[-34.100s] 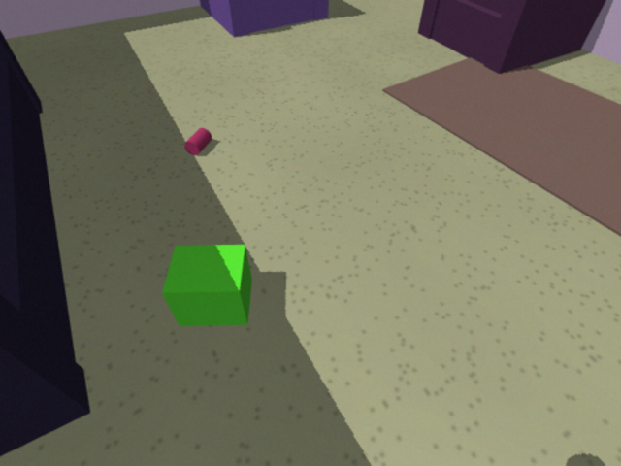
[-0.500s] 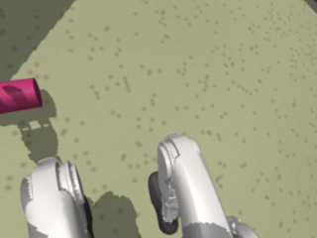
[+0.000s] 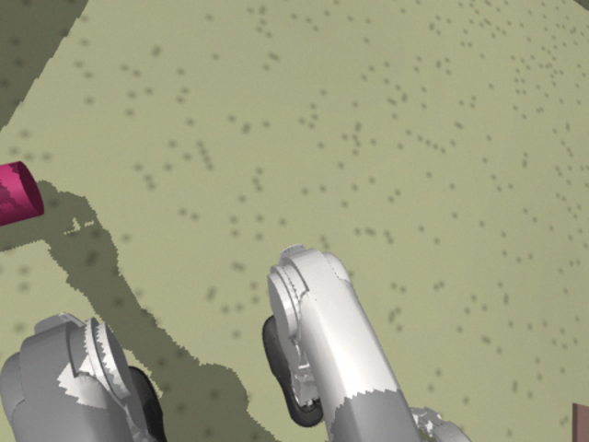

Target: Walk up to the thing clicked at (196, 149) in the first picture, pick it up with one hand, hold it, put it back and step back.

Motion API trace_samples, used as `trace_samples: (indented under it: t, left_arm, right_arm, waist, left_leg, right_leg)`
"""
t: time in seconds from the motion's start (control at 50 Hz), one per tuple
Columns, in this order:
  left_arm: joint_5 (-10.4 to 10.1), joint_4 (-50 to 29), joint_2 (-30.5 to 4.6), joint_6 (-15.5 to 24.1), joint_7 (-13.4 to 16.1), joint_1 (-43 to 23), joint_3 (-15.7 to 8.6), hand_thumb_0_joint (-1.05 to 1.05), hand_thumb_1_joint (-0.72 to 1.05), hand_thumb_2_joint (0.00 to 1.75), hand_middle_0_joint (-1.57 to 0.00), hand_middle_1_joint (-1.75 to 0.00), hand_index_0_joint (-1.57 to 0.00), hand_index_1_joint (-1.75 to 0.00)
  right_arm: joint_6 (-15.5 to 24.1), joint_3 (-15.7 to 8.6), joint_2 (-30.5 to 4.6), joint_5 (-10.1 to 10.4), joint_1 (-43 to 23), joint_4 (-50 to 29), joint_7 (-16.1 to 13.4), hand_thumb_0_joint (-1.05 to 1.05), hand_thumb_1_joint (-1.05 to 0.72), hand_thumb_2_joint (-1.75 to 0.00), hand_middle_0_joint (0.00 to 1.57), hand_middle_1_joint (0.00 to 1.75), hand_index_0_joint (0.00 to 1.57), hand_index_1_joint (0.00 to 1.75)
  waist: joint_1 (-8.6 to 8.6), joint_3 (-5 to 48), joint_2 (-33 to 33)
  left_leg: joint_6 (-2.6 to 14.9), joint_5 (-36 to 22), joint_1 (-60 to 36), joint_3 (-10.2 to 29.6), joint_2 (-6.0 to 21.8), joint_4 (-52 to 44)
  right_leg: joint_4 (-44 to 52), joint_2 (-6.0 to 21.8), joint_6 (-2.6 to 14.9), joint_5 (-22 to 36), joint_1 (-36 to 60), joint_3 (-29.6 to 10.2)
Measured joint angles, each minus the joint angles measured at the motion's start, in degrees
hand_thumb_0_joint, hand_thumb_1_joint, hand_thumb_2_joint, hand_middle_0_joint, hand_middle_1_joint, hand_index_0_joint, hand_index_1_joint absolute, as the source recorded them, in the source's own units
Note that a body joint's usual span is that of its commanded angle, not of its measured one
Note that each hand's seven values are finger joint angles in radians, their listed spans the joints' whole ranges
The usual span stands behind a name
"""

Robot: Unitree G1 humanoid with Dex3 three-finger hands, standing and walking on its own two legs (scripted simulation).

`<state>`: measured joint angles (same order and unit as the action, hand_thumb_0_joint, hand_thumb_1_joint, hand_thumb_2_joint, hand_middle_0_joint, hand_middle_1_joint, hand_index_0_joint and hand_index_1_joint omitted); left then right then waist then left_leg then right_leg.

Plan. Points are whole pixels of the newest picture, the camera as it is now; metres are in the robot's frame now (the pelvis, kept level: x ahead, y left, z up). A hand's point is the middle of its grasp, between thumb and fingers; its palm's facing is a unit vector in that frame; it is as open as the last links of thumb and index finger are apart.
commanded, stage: approach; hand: left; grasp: from above
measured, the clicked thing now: out of the picture +0.51 +0.32 -0.28
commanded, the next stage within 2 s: close in in 0.08 s
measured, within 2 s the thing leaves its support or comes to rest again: neither
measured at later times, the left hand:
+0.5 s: hand out of the picture +0.49 +0.32 -0.18, palm faces -0.47 -0.06 -0.88, open 13.7 cm
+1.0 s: hand out of the picture +0.49 +0.31 -0.22, palm faces -0.46 -0.08 -0.88, open 14.2 cm
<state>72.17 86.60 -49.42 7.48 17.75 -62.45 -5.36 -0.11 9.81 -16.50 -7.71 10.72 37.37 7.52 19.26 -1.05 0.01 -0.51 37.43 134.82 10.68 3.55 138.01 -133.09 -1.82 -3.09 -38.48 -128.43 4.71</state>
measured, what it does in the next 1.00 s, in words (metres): stands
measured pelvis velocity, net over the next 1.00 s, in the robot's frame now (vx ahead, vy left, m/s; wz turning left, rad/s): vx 0.00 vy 0.00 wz -0.04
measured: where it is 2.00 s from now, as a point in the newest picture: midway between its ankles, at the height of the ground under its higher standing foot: (228, 417)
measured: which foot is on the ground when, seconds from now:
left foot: down 0.00-1.00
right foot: down 0.00-1.00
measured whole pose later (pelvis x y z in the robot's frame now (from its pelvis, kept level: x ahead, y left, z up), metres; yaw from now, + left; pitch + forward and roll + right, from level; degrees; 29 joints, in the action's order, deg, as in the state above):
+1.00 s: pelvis +0.00 +0.00 -0.02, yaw -2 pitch +31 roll -12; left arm 75.5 92.8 -57.1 14.4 25.0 -64.0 -5.2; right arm 4.4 14.2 -17.3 -12.1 8.8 37.0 8.2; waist 20.7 -6.5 5.4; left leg -1.1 38.6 136.3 13.9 2.8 142.7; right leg -135.9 -2.4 -3.4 -39.0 -128.6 6.9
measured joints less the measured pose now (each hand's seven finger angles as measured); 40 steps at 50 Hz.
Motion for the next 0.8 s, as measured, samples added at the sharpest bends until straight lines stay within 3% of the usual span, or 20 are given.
trace_samples:
  t: [0.1, 0.24, 0.36, 0.58, 0.8]
  left_arm:
    - [-1.48, -2.34, -1.68, 2.36, -3.34, 1.53, 0.29, 0.00, -0.55, 1.01, -0.09, -1.04, -0.10, -1.04]
    - [0.00, -3.61, -3.15, 5.85, -3.69, -1.47, 3.26, 0.00, -0.54, 1.02, -0.09, -1.06, -0.10, -1.05]
    - [1.41, -1.63, -2.86, 5.96, -2.11, -2.31, 4.24, 0.00, -0.53, 1.03, -0.09, -1.07, -0.10, -1.06]
    - [3.17, 1.32, -3.48, 5.54, 1.83, -1.44, 1.50, 0.00, -0.49, 1.03, -0.10, -1.07, -0.12, -1.05]
    - [2.34, 5.41, -5.95, 5.50, 3.67, -2.07, 1.40, 0.00, -0.53, 1.04, -0.09, -1.01, -0.09, -1.01]
  right_arm:
    - [0.03, -0.11, -0.03, -0.29, -0.31, 0.67, -0.19, 0.00, -0.90, -0.90, 0.20, 0.30, 0.20, 0.30]
    - [0.34, -0.91, -0.07, -1.07, -1.13, 1.62, -0.33, 0.00, -0.91, -0.90, 0.20, 0.30, 0.20, 0.30]
    - [-0.02, -0.70, -0.19, -1.37, -1.96, 0.57, -0.21, 0.00, -0.91, -0.90, 0.20, 0.30, 0.20, 0.30]
    - [0.85, 1.01, -0.25, -2.08, -1.87, -1.67, 0.36, 0.00, -0.90, -0.90, 0.20, 0.30, 0.20, 0.30]
    - [2.77, 3.12, -0.36, -2.95, -1.43, -0.84, 0.50, 0.00, -0.90, -0.90, 0.20, 0.30, 0.20, 0.30]
  waist:
    - [-1.56, -0.96, 0.64]
    - [-2.93, -0.98, 2.17]
    - [-2.00, -0.37, 2.44]
    - [-0.06, -1.60, 2.92]
    - [0.91, -3.69, 3.60]
  left_leg:
    - [-0.15, -0.37, 0.06, 0.05, -0.28, 0.41]
    - [-0.31, -0.39, 0.96, 0.53, -1.16, 1.47]
    - [-0.08, 0.25, 1.03, 0.92, -1.42, 1.65]
    - [0.13, 0.17, 1.03, 1.23, -1.22, 1.92]
    - [-0.12, 0.17, 1.59, 2.01, -0.84, 3.17]
  right_leg:
    - [-0.58, 0.15, 0.09, 0.14, -0.03, -0.01]
    - [-1.43, 0.72, 0.13, -0.54, -0.01, 0.37]
    - [-1.09, 0.89, 0.19, -1.31, 0.60, 0.80]
    - [-0.96, 0.56, -0.01, -0.88, 0.67, 1.02]
    - [-1.84, -0.12, -0.32, -0.19, -0.27, 1.41]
